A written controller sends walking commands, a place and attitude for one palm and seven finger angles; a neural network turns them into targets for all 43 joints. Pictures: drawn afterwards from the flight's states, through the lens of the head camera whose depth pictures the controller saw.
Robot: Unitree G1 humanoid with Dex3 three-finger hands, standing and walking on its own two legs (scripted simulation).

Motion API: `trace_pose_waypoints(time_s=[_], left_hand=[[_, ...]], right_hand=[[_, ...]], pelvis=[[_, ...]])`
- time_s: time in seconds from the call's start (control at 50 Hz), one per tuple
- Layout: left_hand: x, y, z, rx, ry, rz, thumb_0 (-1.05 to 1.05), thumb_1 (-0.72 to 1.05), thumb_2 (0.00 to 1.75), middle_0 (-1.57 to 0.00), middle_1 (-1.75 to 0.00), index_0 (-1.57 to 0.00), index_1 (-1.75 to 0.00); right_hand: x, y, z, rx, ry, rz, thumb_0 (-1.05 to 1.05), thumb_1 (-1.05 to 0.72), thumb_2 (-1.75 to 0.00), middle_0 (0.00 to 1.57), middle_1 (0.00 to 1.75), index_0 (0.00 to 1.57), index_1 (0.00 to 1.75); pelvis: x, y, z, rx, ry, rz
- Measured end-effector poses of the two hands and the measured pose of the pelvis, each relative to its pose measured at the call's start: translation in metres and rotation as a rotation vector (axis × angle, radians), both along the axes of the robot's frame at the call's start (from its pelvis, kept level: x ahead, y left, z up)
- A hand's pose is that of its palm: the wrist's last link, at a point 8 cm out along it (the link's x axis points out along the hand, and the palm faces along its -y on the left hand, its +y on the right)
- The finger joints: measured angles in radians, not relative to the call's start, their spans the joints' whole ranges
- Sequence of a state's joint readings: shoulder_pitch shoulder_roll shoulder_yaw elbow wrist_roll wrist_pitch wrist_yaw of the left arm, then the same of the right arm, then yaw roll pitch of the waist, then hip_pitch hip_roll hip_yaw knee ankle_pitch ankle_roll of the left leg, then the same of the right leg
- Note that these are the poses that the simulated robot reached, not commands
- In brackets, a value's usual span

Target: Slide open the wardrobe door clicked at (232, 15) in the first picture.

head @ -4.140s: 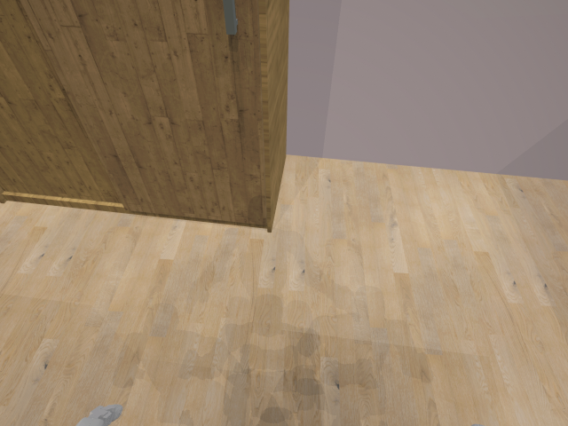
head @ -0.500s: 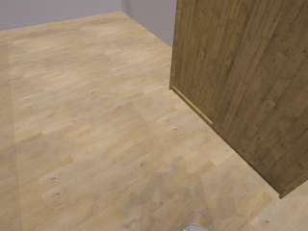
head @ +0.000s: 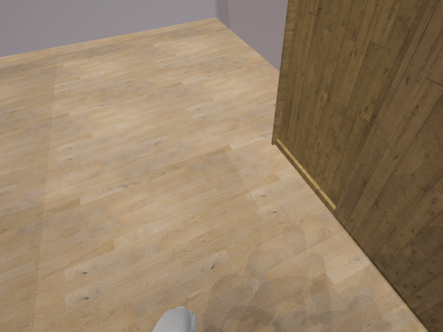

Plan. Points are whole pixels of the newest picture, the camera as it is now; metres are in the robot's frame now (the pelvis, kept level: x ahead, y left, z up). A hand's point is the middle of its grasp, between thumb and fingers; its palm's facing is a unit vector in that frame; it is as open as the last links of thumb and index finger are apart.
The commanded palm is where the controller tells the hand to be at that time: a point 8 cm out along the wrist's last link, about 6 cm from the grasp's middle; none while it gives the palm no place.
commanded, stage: walk to a spot facing it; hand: right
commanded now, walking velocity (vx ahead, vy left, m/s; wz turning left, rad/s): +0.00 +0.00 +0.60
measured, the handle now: out of the picture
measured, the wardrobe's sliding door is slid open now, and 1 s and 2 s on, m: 0.00 0.00 0.00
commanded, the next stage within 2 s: turn to face it in 0.06 s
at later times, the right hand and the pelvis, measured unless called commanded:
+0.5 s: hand (280, 294) +0.25 -0.11 -0.16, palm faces -0.01 +0.99 -0.15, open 7.3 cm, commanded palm none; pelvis +0.11 +0.04 -0.01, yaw +0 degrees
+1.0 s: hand out of the picture +0.13 -0.27 -0.18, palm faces +0.32 +0.92 -0.25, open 7.4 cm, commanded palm none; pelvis +0.11 -0.03 +0.00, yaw -16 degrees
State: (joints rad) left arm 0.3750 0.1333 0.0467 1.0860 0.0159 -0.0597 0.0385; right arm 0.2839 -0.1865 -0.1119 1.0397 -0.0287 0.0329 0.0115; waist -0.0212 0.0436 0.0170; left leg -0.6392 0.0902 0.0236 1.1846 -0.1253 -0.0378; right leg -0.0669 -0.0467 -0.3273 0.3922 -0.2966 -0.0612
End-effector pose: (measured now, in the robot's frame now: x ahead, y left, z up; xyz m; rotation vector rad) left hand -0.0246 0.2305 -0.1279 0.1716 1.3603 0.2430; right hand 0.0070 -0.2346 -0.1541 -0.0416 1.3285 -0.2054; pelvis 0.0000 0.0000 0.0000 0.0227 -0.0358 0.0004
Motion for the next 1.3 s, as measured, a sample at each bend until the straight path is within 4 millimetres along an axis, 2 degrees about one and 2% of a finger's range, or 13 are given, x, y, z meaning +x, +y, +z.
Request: trace_pose_waypoints(time_s=[0.1, 0.22, 0.28, 0.36, 0.44, 0.52, 0.62, 0.72, 0.76, 0.84, 0.98, 1.14, 1.3], left_hand=[[-0.016, -0.018, -0.012, -0.064, 0.093, 0.095, 0.00, 0.92, 0.89, -0.20, -0.29, -0.19, -0.30], [-0.018, -0.026, -0.030, -0.137, 0.180, 0.209, 0.00, 0.91, 0.89, -0.20, -0.29, -0.20, -0.30], [-0.008, -0.019, -0.043, -0.169, 0.214, 0.231, 0.01, 0.91, 0.89, -0.20, -0.30, -0.20, -0.30], [0.031, -0.003, -0.044, -0.159, 0.179, 0.196, 0.01, 0.91, 0.89, -0.20, -0.29, -0.19, -0.30], [0.084, 0.013, -0.037, -0.130, 0.085, 0.132, 0.01, 0.91, 0.89, -0.20, -0.29, -0.19, -0.30], [0.132, 0.022, -0.028, -0.095, 0.007, 0.047, 0.00, 0.91, 0.90, -0.20, -0.29, -0.19, -0.30], [0.179, 0.024, -0.018, -0.029, -0.047, -0.062, 0.01, 0.92, 0.90, -0.20, -0.29, -0.19, -0.30], [0.217, 0.007, -0.011, 0.037, -0.100, -0.168, 0.01, 0.92, 0.90, -0.20, -0.29, -0.19, -0.30], [0.224, -0.001, -0.004, 0.048, -0.113, -0.195, 0.00, 0.92, 0.90, -0.20, -0.29, -0.19, -0.30], [0.228, -0.017, 0.007, 0.052, -0.092, -0.242, 0.00, 0.91, 0.89, -0.20, -0.29, -0.19, -0.30], [0.232, -0.034, 0.013, 0.022, -0.064, -0.309, 0.00, 0.91, 0.89, -0.20, -0.30, -0.20, -0.30], [0.243, -0.028, 0.006, -0.006, -0.068, -0.370, 0.01, 0.90, 0.89, -0.20, -0.30, -0.20, -0.30], [0.263, 0.004, -0.010, -0.029, -0.059, -0.449, 0.01, 0.91, 0.89, -0.20, -0.30, -0.20, -0.30]], right_hand=[[0.076, 0.003, 0.004, -0.024, -0.039, 0.099, 0.00, -0.91, -0.90, 0.20, 0.29, 0.19, 0.29], [0.175, 0.036, 0.003, -0.051, -0.108, 0.255, 0.00, -0.91, -0.90, 0.20, 0.29, 0.19, 0.29], [0.213, 0.055, -0.001, -0.068, -0.194, 0.291, 0.00, -0.91, -0.90, 0.20, 0.29, 0.19, 0.29], [0.231, 0.076, 0.007, -0.048, -0.239, 0.275, 0.00, -0.91, -0.90, 0.20, 0.29, 0.19, 0.29], [0.231, 0.085, 0.013, -0.018, -0.243, 0.226, -0.01, -0.91, -0.90, 0.20, 0.29, 0.20, 0.29], [0.228, 0.071, 0.016, -0.017, -0.260, 0.164, -0.02, -0.92, -0.90, 0.20, 0.29, 0.20, 0.30], [0.203, 0.033, 0.003, -0.024, -0.221, 0.069, -0.01, -0.91, -0.90, 0.20, 0.29, 0.20, 0.30], [0.159, -0.018, -0.024, -0.034, -0.126, -0.038, -0.01, -0.91, -0.90, 0.20, 0.29, 0.20, 0.30], [0.141, -0.034, -0.024, -0.047, -0.065, -0.058, 0.00, -0.91, -0.90, 0.20, 0.29, 0.20, 0.29], [0.116, -0.058, -0.009, -0.069, -0.010, -0.105, 0.00, -0.91, -0.90, 0.20, 0.29, 0.19, 0.29], [0.099, -0.075, 0.010, -0.110, -0.032, -0.183, 0.00, -0.91, -0.90, 0.20, 0.29, 0.19, 0.29], [0.103, -0.061, 0.019, -0.126, -0.112, -0.245, 0.00, -0.91, -0.90, 0.20, 0.29, 0.19, 0.29], [0.105, -0.023, 0.031, -0.160, -0.192, -0.300, 0.00, -0.91, -0.90, 0.20, 0.30, 0.20, 0.29]], pelvis=[[0.030, 0.005, -0.005, -0.009, 0.010, 0.050], [0.066, 0.022, -0.018, -0.018, 0.024, 0.115], [0.084, 0.036, -0.029, -0.029, 0.025, 0.114], [0.098, 0.042, -0.023, -0.015, 0.010, 0.081], [0.106, 0.041, -0.014, -0.015, 0.015, 0.042], [0.110, 0.033, -0.011, -0.010, 0.022, -0.007], [0.112, 0.016, -0.015, 0.009, 0.027, -0.072], [0.113, -0.009, -0.027, 0.018, 0.034, -0.128], [0.113, -0.016, -0.023, 0.026, 0.039, -0.139], [0.112, -0.026, -0.009, 0.045, 0.054, -0.183], [0.112, -0.032, 0.002, 0.047, 0.054, -0.262], [0.107, -0.018, 0.001, 0.029, 0.041, -0.357], [0.102, 0.017, -0.005, 0.012, 0.051, -0.464]])
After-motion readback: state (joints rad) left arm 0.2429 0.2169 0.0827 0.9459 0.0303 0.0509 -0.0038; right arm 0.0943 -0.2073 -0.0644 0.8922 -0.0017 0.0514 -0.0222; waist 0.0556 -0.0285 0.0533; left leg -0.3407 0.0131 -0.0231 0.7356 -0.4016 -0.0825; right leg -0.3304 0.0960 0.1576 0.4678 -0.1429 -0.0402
